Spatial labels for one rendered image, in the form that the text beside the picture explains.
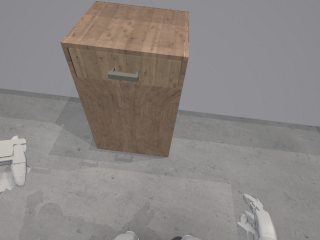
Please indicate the robot left hand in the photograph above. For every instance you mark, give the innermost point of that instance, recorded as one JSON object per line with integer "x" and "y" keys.
{"x": 12, "y": 154}

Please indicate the robot right hand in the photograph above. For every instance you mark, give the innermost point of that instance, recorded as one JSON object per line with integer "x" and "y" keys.
{"x": 260, "y": 224}

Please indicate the drawer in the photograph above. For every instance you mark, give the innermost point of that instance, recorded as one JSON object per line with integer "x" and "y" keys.
{"x": 152, "y": 71}

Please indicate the left robot shin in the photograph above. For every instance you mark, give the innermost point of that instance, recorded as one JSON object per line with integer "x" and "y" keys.
{"x": 130, "y": 232}

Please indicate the cabinet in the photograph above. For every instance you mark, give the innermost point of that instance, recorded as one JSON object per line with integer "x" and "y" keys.
{"x": 123, "y": 116}

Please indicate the handle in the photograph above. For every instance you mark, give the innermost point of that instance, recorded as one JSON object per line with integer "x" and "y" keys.
{"x": 123, "y": 76}

